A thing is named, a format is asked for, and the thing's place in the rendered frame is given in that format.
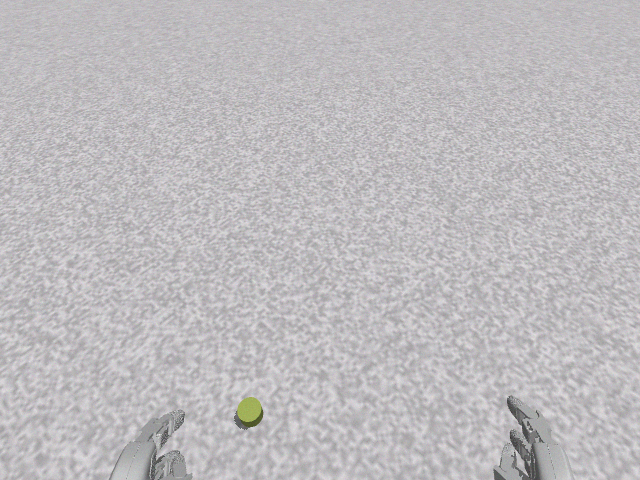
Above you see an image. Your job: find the tin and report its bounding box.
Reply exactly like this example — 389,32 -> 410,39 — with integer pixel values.
237,397 -> 263,427

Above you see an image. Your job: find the left robot hand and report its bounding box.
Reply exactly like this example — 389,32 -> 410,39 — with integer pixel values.
109,410 -> 192,480

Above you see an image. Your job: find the right robot hand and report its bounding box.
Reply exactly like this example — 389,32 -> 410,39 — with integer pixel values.
493,396 -> 575,480

